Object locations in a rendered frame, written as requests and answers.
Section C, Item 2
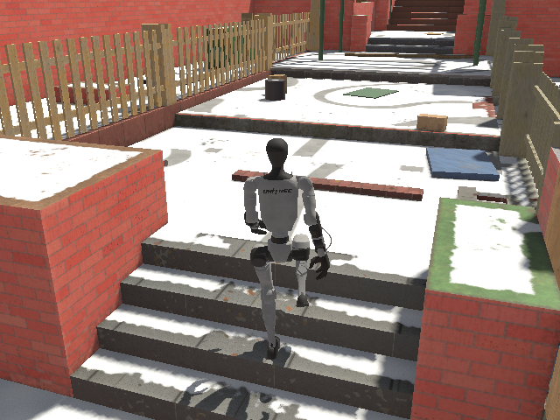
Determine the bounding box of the robot left thigh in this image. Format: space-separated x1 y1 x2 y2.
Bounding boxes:
250 244 277 304

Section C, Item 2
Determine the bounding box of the right robot forearm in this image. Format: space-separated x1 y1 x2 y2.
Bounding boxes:
309 212 327 257

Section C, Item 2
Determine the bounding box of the left robot forearm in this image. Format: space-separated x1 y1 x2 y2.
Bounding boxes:
244 212 260 229

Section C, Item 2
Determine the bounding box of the right robot foot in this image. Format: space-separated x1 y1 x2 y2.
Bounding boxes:
296 294 309 307

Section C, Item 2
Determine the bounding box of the robot right hand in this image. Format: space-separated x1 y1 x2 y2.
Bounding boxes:
309 254 330 280

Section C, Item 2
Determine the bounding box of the robot right upper arm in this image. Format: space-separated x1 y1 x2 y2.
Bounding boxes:
296 175 318 226

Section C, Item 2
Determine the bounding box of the robot left upper arm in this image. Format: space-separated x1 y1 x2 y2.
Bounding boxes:
243 176 260 223

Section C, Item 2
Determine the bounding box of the robot left hand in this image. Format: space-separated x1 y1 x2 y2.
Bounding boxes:
251 219 267 235

